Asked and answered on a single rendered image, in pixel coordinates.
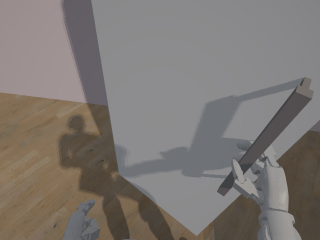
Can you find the left robot hand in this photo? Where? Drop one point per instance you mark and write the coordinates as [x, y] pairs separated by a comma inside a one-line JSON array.
[[78, 223]]

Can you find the right robot hand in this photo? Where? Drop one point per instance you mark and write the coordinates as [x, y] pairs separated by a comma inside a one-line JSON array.
[[271, 179]]

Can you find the handle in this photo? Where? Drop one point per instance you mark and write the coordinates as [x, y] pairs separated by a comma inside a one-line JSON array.
[[298, 99]]

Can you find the right robot forearm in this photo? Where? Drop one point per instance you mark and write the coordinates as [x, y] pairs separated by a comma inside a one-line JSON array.
[[277, 224]]

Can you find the fridge door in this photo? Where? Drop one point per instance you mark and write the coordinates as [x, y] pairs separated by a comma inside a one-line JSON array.
[[186, 80]]

